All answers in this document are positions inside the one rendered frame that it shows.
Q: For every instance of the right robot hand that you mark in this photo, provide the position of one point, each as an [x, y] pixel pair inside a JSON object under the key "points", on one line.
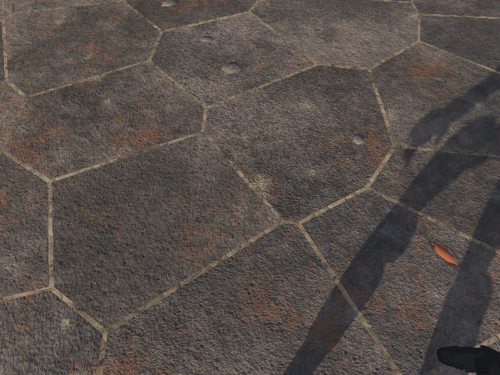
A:
{"points": [[483, 360]]}

